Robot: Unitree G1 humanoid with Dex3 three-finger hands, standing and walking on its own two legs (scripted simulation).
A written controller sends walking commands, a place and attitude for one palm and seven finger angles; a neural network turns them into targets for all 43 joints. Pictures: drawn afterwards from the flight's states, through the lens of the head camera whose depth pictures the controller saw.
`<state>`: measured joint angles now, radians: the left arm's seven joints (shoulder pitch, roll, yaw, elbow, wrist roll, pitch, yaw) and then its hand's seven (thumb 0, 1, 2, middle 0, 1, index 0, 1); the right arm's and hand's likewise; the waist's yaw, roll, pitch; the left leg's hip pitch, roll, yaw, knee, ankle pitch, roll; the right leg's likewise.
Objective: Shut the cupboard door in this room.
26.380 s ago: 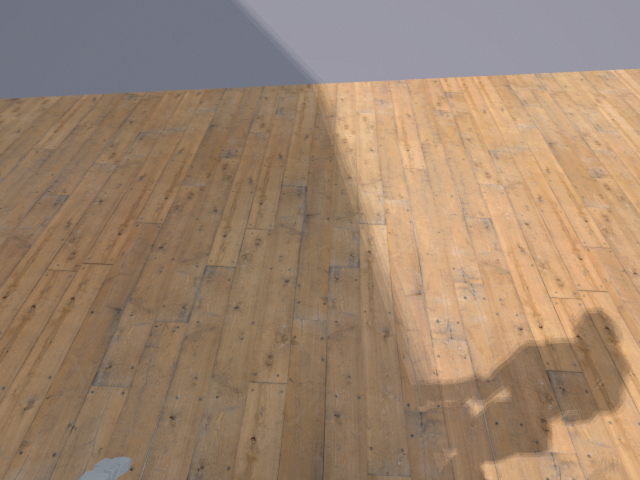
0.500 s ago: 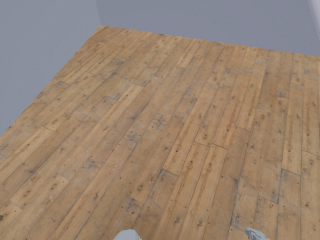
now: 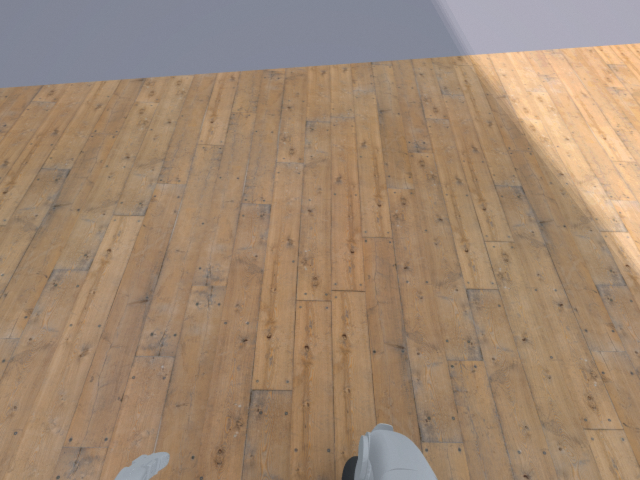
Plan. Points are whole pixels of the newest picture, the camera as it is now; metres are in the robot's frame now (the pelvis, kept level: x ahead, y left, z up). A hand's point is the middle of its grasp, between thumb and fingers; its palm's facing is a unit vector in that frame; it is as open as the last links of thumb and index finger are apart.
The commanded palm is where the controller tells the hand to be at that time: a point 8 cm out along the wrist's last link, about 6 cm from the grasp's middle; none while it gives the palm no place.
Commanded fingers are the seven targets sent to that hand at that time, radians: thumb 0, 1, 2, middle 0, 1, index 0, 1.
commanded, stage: walk to a spot facing it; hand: left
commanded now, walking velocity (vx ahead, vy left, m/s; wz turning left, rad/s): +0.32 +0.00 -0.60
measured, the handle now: out of the picture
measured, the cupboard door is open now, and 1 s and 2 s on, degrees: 79 79 79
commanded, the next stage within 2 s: turn to face it in 0.52 s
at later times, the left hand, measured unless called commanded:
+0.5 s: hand (229, 369) +0.28 +0.15 -0.14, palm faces -0.17 -0.94 -0.28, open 7.3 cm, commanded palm none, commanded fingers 0.00 0.90 0.90 -0.20 -0.30 -0.20 -0.30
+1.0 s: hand (264, 241) +0.54 +0.12 -0.16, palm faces -0.20 -0.97 -0.17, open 7.4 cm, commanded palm none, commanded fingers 0.00 0.90 0.90 -0.20 -0.30 -0.20 -0.30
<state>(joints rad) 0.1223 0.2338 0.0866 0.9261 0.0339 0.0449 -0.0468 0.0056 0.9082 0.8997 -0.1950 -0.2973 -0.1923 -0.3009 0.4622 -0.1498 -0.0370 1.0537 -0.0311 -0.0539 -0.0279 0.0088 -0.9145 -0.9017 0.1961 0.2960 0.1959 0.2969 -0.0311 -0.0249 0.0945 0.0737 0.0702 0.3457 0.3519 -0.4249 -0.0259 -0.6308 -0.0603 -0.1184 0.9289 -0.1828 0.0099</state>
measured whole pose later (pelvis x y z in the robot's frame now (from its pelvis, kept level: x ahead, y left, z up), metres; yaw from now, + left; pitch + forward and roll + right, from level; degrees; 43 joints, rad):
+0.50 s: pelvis +0.23 -0.05 +0.01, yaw -15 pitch +2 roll +2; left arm 0.33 0.18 0.05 1.01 0.02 -0.08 0.01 0.00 0.91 0.90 -0.20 -0.30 -0.20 -0.30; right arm 0.09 -0.20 -0.05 0.92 -0.03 -0.01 0.01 0.01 -0.91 -0.90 0.19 0.30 0.19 0.30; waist 0.04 0.03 0.05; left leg -0.66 0.14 0.01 1.03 -0.18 -0.08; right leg -0.09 0.09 0.02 0.39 -0.32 -0.12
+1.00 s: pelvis +0.40 -0.03 +0.01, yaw -13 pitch +0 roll -2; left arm 0.13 0.19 0.05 0.98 0.02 0.01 0.03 0.00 0.91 0.90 -0.20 -0.30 -0.20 -0.30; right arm 0.29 -0.17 -0.04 1.05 -0.02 0.00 -0.02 0.00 -0.94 -0.90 0.20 0.30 0.20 0.30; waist -0.02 -0.04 0.07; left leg -0.26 -0.05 0.02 0.43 -0.17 0.09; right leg -0.52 -0.08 0.02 1.08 -0.32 0.09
